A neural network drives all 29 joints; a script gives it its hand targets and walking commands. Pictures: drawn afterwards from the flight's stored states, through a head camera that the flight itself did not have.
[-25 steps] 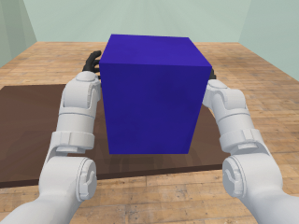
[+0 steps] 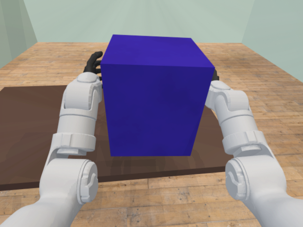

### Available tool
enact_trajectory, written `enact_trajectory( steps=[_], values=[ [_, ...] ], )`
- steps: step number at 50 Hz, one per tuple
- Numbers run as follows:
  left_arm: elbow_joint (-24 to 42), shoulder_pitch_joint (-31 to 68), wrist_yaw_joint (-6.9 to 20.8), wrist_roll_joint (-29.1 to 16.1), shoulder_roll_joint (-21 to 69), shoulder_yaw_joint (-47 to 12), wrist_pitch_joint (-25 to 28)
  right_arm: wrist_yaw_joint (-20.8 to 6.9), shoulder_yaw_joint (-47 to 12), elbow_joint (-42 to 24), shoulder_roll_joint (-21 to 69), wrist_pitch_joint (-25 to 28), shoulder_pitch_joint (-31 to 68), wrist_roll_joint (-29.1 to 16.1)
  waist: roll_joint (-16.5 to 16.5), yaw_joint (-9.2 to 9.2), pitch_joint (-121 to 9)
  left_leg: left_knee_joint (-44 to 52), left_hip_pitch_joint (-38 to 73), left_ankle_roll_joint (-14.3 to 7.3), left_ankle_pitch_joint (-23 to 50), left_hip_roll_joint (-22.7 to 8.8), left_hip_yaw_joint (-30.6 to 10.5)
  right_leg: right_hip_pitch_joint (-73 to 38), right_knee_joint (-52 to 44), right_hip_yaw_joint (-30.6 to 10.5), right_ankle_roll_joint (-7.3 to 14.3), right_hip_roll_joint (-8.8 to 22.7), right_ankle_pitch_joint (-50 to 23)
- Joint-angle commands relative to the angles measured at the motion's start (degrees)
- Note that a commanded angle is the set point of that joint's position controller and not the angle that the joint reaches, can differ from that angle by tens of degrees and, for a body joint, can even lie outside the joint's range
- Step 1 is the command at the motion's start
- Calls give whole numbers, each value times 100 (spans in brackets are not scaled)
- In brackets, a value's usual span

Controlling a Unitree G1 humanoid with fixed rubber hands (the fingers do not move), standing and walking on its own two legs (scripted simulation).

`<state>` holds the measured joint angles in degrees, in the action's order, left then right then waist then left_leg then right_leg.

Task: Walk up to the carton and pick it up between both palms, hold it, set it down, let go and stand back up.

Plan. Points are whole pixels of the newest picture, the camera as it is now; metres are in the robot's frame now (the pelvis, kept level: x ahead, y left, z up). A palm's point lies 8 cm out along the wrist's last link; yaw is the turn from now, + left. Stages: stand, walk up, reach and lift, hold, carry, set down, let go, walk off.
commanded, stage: hold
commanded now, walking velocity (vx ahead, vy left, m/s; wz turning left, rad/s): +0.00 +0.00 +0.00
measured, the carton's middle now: (151, 95) +0.39 +0.01 +0.22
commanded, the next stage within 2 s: set down in 0.52 s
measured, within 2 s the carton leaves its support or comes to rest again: neither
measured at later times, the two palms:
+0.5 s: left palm (91, 80) +0.37 +0.16 +0.27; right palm (210, 88) +0.38 -0.14 +0.24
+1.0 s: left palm (93, 83) +0.40 +0.16 +0.24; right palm (202, 93) +0.41 -0.13 +0.21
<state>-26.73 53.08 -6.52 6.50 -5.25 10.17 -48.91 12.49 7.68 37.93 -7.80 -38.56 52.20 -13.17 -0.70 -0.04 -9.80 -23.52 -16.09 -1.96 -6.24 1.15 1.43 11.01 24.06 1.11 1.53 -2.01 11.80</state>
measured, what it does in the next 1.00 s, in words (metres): stands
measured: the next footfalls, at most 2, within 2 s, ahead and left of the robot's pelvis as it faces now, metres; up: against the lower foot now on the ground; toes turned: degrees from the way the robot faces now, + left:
none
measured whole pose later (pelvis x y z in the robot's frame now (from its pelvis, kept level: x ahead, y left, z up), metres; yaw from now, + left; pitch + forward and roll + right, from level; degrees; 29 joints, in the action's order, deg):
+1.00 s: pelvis +0.01 +0.00 +0.00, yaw +0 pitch +0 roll -1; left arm -33.6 53.1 -6.3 6.8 -4.2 17.3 -37.6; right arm 10.8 9.0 52.1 -4.9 -22.8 54.6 -10.1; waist -0.7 0.0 -8.5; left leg -22.4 -16.0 -2.0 -6.5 1.2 1.4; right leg 11.0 23.2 1.1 1.5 -2.0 12.1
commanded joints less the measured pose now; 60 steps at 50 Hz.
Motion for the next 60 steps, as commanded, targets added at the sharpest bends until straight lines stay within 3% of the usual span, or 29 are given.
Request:
enact_trajectory(
  steps=[1, 3, 5, 8, 11, 12, 14, 18, 23, 26, 27, 31, 33, 34, 38, 42, 47, 51, 53, 54, 56, 60],
  values=[
    [1839, 5821, 844, -1614, 4584, -2391, 637, -713, -2015, -2359, 4059, 581, 7114, -1463, 518, -544, -3240, 56, 2235, 288, 435, -283, -551, 342, -935, -383, -270, -76, -553],
    [1802, 5760, 852, -1611, 4486, -2308, 639, -708, -2101, -2505, 4130, 597, 7200, -1468, 336, -491, -3303, 43, 2172, 218, 449, -255, -479, 230, -936, -435, -303, -56, -652],
    [1999, 5817, 819, -1648, 4565, -2362, 673, -706, -2171, -2568, 4201, 607, 7219, -1556, 447, -440, -3440, -30, 2252, 240, 700, -259, -497, 268, -865, -412, -292, -85, -819],
    [1921, 5842, 839, -1620, 4579, -2393, 646, -705, -2018, -2351, 4078, 566, 7085, -1479, 522, -578, -3247, 32, 2217, 283, 498, -286, -548, 330, -908, -417, -277, -70, -646],
    [1887, 5852, 846, -1632, 4582, -2381, 653, -701, -2032, -2413, 4093, 579, 7127, -1487, 491, -519, -3295, 29, 2228, 286, 520, -293, -533, 322, -887, -400, -273, -97, -651],
    [1945, 5790, 842, -1666, 4685, -2461, 640, -703, -2041, -2496, 4081, 585, 7103, -1508, 512, -601, -3292, 52, 2265, 307, 578, -301, -568, 333, -912, -381, -271, -95, -693],
    [1779, 5676, 850, -1570, 4485, -2269, 615, -697, -2082, -2491, 4093, 583, 7183, -1489, 396, -472, -3164, 44, 2156, 243, 550, -266, -492, 248, -931, -432, -297, -63, -715],
    [1855, 5787, 843, -1564, 4601, -2301, 642, -710, -2056, -2383, 4109, 577, 7112, -1501, 536, -499, -3215, 22, 2228, 278, 553, -276, -527, 301, -915, -439, -273, -76, -678],
    [1839, 5703, 830, -1609, 4613, -2394, 650, -727, -1991, -2359, 4002, 584, 7099, -1459, 445, -588, -3214, 55, 2277, 306, 553, -303, -584, 319, -911, -378, -287, -102, -681],
    [2016, 5736, 823, -1617, 4621, -2401, 646, -711, -2141, -2616, 4143, 618, 7125, -1511, 473, -512, -3421, -19, 2256, 278, 706, -265, -527, 147, -874, -401, -276, -91, -904],
    [2096, 5633, 912, -1185, 4495, -2020, 647, -656, -1999, -2283, 3898, 605, 6538, -1412, 300, -447, -3229, 268, 2608, 164, 473, -104, -448, -174, -1042, -301, -243, -115, -624],
    [1690, 5834, 997, -1149, 4453, -1962, 861, -762, -1629, -1686, 3865, 952, 6768, -1080, 540, -438, -2894, 354, 2409, 283, 291, -151, -463, 152, -1017, -207, -159, -107, -341],
    [1391, 5805, 1037, -1117, 4479, -1929, 1022, -781, -1583, -1711, 3935, 1180, 6853, -843, 452, -427, -2836, 326, 2407, 287, 197, -143, -428, 247, -1028, -198, -174, -91, -223],
    [884, 5751, 1084, -1016, 4369, -1734, 1141, -818, -1376, -1257, 3938, 1315, 6802, -599, 430, -433, -2474, 387, 2206, 293, -241, -156, -403, 338, -1086, -178, -169, -59, 220],
    [102, 5273, 1249, -589, 4053, -1153, 1396, -859, -983, -919, 3883, 1710, 6619, -37, 128, -315, -2141, 490, 2101, 171, -416, -153, -272, 124, -1101, -103, -211, 4, 324],
    [-345, 4952, 1398, -259, 3789, -889, 1594, -856, -540, -338, 3708, 1978, 6187, 368, 138, -421, -1729, 596, 2115, 171, -574, -151, -217, -24, -1158, -23, -237, 30, 403],
    [-103, 5118, 1320, -486, 4090, -1544, 1919, -834, -600, -672, 3669, 2420, 6288, 354, 481, -618, -2484, 371, 2656, 381, 271, -176, -326, -236, -1114, 89, -204, -57, -266],
    [91, 4452, 1173, -559, 4209, -1876, 1949, -727, -1251, -1301, 3734, 2594, 6246, 132, 406, -438, -3065, 45, 3101, 398, 1415, -96, -332, -561, -1006, 111, -277, -113, -1244],
    [223, 4335, 1130, -596, 4260, -2016, 1953, -683, -1345, -1447, 3691, 2612, 6125, 56, 443, -476, -3105, -28, 3240, 449, 1680, -107, -373, -609, -1020, 131, -272, -151, -1378],
    [358, 4272, 1109, -615, 4335, -2118, 1941, -665, -1589, -1763, 3772, 2642, 6195, -41, 360, -424, -3360, -101, 3377, 458, 1952, -110, -371, -650, -973, 151, -276, -189, -1552],
    [230, 3850, 1080, -508, 4236, -2010, 1889, -635, -1763, -1797, 3682, 2599, 6022, -83, 282, -294, -3056, -146, 3335, 424, 2078, -101, -374, -657, -976, 123, -298, -186, -1725],
    [724, 3529, 1058, -538, 4300, -2121, 1797, -563, -2461, -2599, 3871, 2589, 6017, -448, 111, -142, -3305, -301, 3384, 399, 2705, -15, -373, -1011, -811, 44, -405, -195, -2786]
  ],
)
